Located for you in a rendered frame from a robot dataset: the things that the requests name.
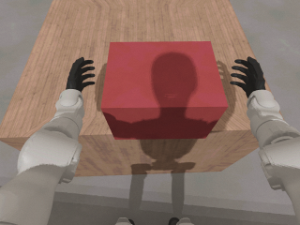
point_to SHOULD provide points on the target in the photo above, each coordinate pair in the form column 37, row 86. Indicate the pedestal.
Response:
column 85, row 28

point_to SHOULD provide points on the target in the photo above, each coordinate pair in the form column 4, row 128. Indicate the robot left shin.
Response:
column 123, row 219

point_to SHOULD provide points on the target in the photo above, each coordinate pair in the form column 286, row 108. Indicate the right robot upper arm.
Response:
column 281, row 166

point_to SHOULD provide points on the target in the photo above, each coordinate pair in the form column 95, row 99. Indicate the left robot upper arm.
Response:
column 27, row 199

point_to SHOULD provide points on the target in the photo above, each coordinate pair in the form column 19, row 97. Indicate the robot left forearm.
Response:
column 67, row 121

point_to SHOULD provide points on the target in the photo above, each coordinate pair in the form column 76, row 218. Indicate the robot left hand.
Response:
column 75, row 78

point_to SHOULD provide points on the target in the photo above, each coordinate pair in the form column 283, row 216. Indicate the robot right hand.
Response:
column 254, row 80

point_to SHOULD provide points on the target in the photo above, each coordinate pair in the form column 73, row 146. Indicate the robot right forearm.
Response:
column 266, row 123

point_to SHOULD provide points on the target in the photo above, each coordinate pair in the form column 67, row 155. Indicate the carton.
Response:
column 160, row 90

